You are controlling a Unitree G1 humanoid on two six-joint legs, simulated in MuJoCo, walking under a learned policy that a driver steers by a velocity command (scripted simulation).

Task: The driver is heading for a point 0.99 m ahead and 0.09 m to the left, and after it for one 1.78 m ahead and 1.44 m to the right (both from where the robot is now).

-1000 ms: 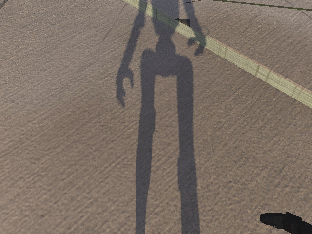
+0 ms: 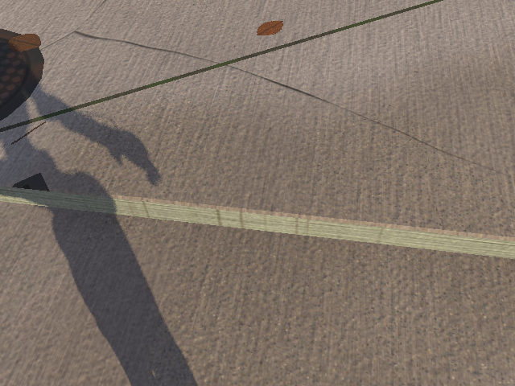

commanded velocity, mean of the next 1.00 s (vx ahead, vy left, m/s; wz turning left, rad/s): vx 0.50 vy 0.00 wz -0.08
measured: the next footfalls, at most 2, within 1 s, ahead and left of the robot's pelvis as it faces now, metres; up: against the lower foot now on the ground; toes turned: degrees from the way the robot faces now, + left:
left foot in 0.14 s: +0.26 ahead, +0.12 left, +0.00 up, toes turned -1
right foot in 0.68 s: +0.54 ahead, -0.08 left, +0.00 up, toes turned -6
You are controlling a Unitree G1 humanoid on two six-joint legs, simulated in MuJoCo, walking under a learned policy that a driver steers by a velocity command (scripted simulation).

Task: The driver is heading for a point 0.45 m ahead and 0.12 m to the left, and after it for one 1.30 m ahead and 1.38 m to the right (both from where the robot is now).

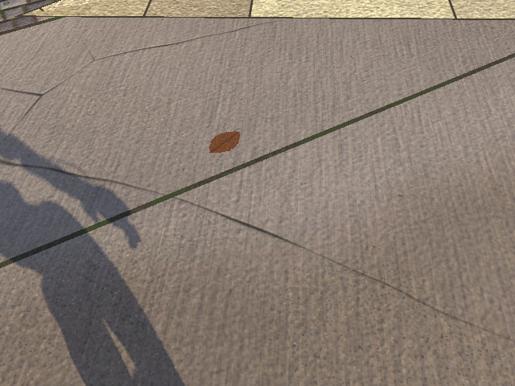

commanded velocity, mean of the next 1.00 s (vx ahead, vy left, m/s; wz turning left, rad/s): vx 0.50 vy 0.00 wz -0.23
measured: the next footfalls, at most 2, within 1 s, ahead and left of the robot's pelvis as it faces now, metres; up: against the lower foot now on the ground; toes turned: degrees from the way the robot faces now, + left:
left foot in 0.24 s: +0.26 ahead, +0.11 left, +0.00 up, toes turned +4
right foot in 0.72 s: +0.53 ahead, -0.03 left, +0.09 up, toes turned -11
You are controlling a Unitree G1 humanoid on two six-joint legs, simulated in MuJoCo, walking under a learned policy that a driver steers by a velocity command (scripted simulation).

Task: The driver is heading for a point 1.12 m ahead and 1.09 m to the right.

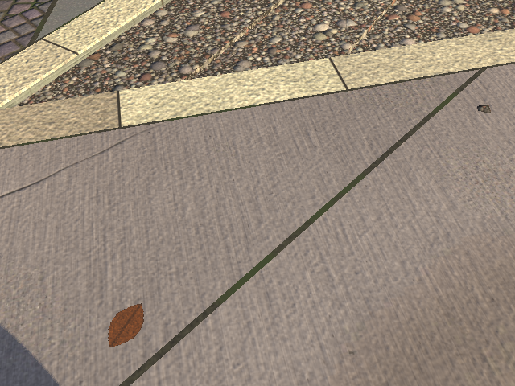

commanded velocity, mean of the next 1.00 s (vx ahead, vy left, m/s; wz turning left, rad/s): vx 0.50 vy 0.00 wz -0.59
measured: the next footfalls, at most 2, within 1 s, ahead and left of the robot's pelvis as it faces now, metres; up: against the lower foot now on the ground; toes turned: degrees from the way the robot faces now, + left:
left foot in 0.26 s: +0.35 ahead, +0.10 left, +0.00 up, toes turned -11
right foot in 0.82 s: +0.53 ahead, -0.20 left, +0.00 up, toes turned -32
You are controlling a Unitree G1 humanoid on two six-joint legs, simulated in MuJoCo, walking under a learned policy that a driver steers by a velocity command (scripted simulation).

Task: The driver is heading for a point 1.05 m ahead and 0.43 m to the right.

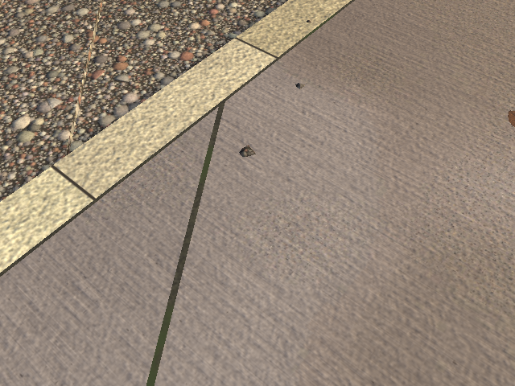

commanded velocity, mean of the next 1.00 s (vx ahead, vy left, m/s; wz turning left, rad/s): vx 0.50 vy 0.00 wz -0.60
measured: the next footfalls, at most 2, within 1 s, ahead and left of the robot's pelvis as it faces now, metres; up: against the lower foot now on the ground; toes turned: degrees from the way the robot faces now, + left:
left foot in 0.34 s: +0.37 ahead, +0.12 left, +0.00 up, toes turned -13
right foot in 0.86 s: +0.55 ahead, -0.19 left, +0.00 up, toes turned -33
